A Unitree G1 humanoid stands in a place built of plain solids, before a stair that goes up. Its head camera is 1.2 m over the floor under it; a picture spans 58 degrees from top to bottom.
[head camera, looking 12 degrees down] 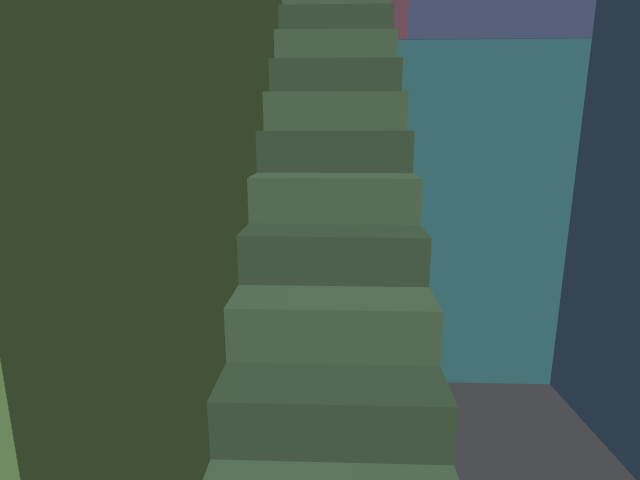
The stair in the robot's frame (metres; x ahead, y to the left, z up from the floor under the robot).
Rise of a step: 0.18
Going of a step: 0.21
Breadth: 0.76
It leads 2 degrees to the right of straight ahead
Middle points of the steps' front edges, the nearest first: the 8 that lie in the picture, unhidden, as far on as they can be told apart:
1.02 0.02 0.54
1.22 0.01 0.73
1.43 0.00 0.91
1.63 0.00 1.09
1.84 -0.01 1.27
2.05 -0.02 1.45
2.25 -0.03 1.63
2.46 -0.03 1.81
